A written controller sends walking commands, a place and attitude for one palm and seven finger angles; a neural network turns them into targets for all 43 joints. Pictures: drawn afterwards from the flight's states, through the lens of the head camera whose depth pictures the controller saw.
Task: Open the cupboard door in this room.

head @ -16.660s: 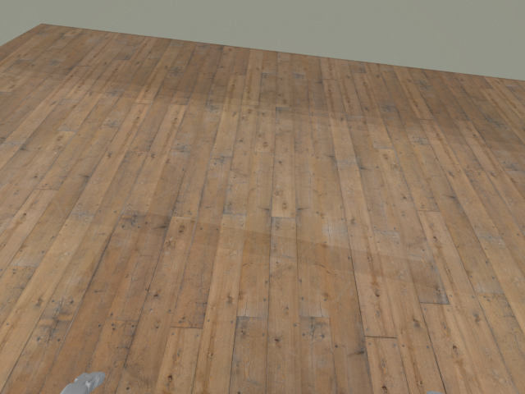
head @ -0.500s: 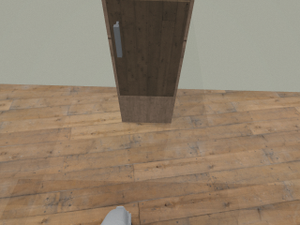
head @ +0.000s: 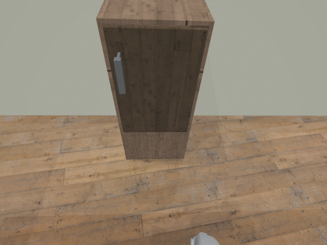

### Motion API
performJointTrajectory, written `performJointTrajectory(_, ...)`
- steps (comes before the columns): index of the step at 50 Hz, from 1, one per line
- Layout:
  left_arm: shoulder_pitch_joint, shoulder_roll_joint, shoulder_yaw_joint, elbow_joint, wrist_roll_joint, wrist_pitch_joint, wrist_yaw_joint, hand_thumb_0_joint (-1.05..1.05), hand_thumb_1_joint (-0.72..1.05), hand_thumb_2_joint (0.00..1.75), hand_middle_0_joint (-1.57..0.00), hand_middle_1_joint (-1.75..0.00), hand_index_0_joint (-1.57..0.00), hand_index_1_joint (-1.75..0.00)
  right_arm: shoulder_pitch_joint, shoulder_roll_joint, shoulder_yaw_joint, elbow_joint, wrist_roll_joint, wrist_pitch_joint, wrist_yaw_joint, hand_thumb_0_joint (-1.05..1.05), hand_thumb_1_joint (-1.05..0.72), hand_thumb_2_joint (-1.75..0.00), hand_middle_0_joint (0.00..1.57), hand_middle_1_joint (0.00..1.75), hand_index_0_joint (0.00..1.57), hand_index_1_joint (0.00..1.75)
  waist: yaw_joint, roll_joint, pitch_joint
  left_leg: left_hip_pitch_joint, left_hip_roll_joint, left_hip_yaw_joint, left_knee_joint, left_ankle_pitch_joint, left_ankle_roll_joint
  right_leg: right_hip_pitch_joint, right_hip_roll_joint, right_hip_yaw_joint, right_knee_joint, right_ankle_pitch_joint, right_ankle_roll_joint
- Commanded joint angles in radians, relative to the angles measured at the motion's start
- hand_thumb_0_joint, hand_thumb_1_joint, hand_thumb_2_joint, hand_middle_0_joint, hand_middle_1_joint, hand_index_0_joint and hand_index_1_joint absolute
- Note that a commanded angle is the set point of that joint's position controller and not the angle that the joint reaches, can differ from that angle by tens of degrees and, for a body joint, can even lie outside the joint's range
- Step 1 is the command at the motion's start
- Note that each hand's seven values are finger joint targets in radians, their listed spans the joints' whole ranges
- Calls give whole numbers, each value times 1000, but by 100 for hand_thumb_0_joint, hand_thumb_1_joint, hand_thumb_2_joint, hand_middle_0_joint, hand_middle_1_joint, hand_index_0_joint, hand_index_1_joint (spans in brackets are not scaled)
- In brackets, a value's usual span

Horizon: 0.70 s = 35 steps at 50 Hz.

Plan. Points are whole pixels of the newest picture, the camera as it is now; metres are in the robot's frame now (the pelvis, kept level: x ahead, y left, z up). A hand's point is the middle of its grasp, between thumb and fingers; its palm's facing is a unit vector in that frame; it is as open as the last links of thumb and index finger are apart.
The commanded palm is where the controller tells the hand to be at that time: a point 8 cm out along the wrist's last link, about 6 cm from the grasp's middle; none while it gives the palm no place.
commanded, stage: take the last steps up to it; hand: left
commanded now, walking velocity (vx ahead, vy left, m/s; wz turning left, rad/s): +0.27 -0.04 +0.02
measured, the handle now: (120, 73) +0.72 +0.20 -0.01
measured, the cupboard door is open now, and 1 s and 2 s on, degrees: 0 0 0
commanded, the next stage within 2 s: come to a stop and stand still in 0.28 s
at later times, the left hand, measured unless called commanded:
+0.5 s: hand out of the picture +0.15 +0.12 -0.18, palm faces +0.09 -0.98 -0.20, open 7.3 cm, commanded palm none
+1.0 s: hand (120, 230) +0.19 +0.13 -0.17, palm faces +0.09 -0.95 -0.31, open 7.4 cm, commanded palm none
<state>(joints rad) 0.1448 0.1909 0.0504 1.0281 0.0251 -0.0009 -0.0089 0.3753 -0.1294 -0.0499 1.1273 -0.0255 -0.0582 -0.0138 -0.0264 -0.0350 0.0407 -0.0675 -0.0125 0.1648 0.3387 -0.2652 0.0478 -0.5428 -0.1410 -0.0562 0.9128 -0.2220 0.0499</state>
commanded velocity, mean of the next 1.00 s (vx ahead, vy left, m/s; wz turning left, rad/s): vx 0.01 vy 0.02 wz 0.02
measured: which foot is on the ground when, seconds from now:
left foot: down 0.00-0.16, up 0.18-0.52, down 0.54-0.88, up 0.90-1.00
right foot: up 0.00-0.14, down 0.16-0.56, up 0.58-0.88, down 0.90-1.00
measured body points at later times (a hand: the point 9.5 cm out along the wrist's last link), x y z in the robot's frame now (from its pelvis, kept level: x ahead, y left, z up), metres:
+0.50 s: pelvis +0.15 -0.05 +0.00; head +0.17 -0.06 +0.45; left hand +0.15 +0.17 -0.16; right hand +0.23 -0.29 -0.16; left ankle +0.20 +0.08 -0.72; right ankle +0.14 -0.15 -0.74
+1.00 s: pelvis +0.14 -0.09 -0.03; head +0.14 -0.11 +0.42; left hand +0.19 +0.18 -0.15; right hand +0.23 -0.35 -0.17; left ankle +0.18 +0.05 -0.72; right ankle +0.15 -0.20 -0.74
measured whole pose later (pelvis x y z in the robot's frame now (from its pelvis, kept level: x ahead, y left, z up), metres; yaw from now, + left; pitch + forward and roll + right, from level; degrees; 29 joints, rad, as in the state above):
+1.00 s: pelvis +0.14 -0.09 -0.03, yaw +4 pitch -3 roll -1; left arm 0.24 0.22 0.04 0.93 0.03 0.00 0.03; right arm 0.19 -0.26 -0.09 0.96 -0.03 0.06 0.01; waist 0.00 0.07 0.05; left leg -0.44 0.04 -0.02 0.87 -0.37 0.02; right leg -0.27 -0.02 -0.08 0.69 -0.37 -0.01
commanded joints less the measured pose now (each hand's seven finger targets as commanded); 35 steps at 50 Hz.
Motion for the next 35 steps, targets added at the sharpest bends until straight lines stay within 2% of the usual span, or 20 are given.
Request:
performJointTrajectory(1,-74,14,-2,-76,-3,-20,-8,0,90,90,-20,-30,-20,-30,80,-149,-25,-23,-3,-15,-9,0,-90,-90,20,30,20,30,-20,143,78,3,307,-195,-116,297,119,-19,2,-31,-171,-29,-9)
performJointTrajectory(4,-51,16,1,-69,-2,-33,-12,0,90,90,-20,-30,-20,-30,81,-152,-27,-15,-7,-8,-11,0,-90,-90,20,30,20,30,-12,150,64,-10,284,-170,-45,318,94,99,49,-76,-300,-24,-32)
performJointTrajectory(5,-8,23,3,-53,-1,-39,-11,0,90,90,-20,-30,-20,-30,79,-149,-25,-12,-3,-6,-12,0,-90,-90,20,30,20,30,8,134,41,-27,264,-151,15,356,73,189,69,-93,-363,14,-40)
performJointTrajectory(6,96,43,7,-15,0,-49,-9,0,90,90,-20,-30,-20,-30,77,-147,-23,-9,2,-6,-10,0,-90,-90,20,30,20,30,53,91,-24,-39,222,-113,132,408,40,336,92,-111,-441,77,-51)
performJointTrajectory(7,226,105,19,27,3,-61,0,0,90,90,-20,-30,-20,-30,73,-128,-21,-11,13,-10,-3,0,-90,-90,20,30,20,30,109,-6,-99,-186,187,-76,309,334,6,573,8,-7,-454,121,-87)
performJointTrajectory(8,361,209,49,64,7,-71,15,0,90,90,-20,-30,-20,-30,82,-62,-5,-37,18,-16,4,0,-90,-90,20,30,20,30,145,-268,-199,-416,60,0,587,-71,-38,782,-251,316,-520,257,-172)
performJointTrajectory(9,400,237,46,74,-13,-68,20,0,90,90,-20,-30,-20,-30,34,-90,-4,-67,22,-2,0,0,-90,-90,20,30,20,30,149,-227,-196,-483,34,-81,788,-353,-41,745,-340,421,-586,369,-253)
performJointTrajectory(10,313,211,46,63,-13,-70,26,0,90,90,-20,-30,-20,-30,28,-86,-10,-55,21,6,-1,0,-90,-90,20,30,20,30,119,-189,-162,-486,76,-159,874,-298,-35,659,-312,376,-601,283,-255)
performJointTrajectory(12,186,134,29,28,-16,-66,28,0,90,90,-20,-30,-20,-30,-33,-62,-14,-58,15,16,5,0,-90,-90,20,30,20,30,77,-41,-22,-507,129,-172,901,-170,-34,474,-266,271,-650,143,-228)
performJointTrajectory(15,138,43,7,19,-4,-77,31,0,90,90,-20,-30,-20,-30,0,-22,-9,-43,3,40,11,0,-90,-90,20,30,20,30,17,-39,1,-411,141,-143,777,-71,-60,328,-187,73,-675,247,-175)
performJointTrajectory(19,129,63,-2,29,-2,-79,30,0,90,90,-20,-30,-20,-30,-29,-20,-3,-57,5,50,21,0,-90,-90,20,30,20,30,8,-87,7,-356,129,-99,570,-30,-80,303,-149,4,-690,288,-187)
performJointTrajectory(23,124,89,-4,39,-2,-55,37,0,90,90,-20,-30,-20,-30,-95,-42,16,-71,15,49,7,0,-90,-90,20,30,20,30,28,-102,-5,-259,96,-89,327,15,-92,349,-129,-18,-591,502,-181)
performJointTrajectory(25,121,107,-3,48,-9,-39,45,0,90,90,-20,-30,-20,-30,-95,-66,13,-65,16,49,3,0,-90,-90,20,30,20,30,13,-87,-22,-157,85,-80,172,160,-91,344,-104,-36,-512,481,-149)
performJointTrajectory(26,135,100,-5,51,-11,-30,48,0,90,90,-20,-30,-20,-30,-83,-92,9,-64,17,43,1,0,-90,-90,20,30,20,30,10,-29,-42,-79,104,-100,99,335,-85,318,-76,-41,-451,406,-117)
performJointTrajectory(27,169,73,-11,47,-11,-21,51,0,90,90,-20,-30,-20,-30,-73,-143,-1,-69,16,34,-4,0,-90,-90,20,30,20,30,20,112,-78,6,197,-176,107,638,-55,269,-22,-54,-382,251,-74)
performJointTrajectory(28,206,44,-17,42,-16,-12,57,0,90,90,-20,-30,-20,-30,-70,-184,-8,-76,14,37,-11,0,-90,-90,20,30,20,30,22,197,-85,29,303,-252,103,851,16,242,27,-71,-347,29,-39)
performJointTrajectory(29,216,38,-21,43,-15,-3,59,0,90,90,-20,-30,-20,-30,-77,-203,-13,-76,14,47,-16,0,-90,-90,20,30,20,30,19,223,-65,-7,352,-271,58,866,72,257,59,-63,-260,-222,-35)
performJointTrajectory(30,213,38,-20,42,-18,5,56,0,90,90,-20,-30,-20,-30,-106,-205,-13,-78,12,49,-25,0,-90,-90,20,30,20,30,21,296,-70,-6,372,-306,26,906,111,220,68,-38,-150,-329,-28)
performJointTrajectory(32,191,65,-8,38,-16,21,55,0,90,90,-20,-30,-20,-30,-141,-195,-15,-92,11,55,-39,0,-90,-90,20,30,20,30,17,308,-56,-41,379,-290,24,918,142,183,64,37,18,-374,-29)
performJointTrajectory(35,186,64,7,19,-12,28,47,0,90,90,-20,-30,-20,-30,-196,-213,-32,-126,5,68,-38,0,-90,-90,20,30,20,30,19,201,-106,13,368,-259,62,833,155,110,83,56,107,-334,-22)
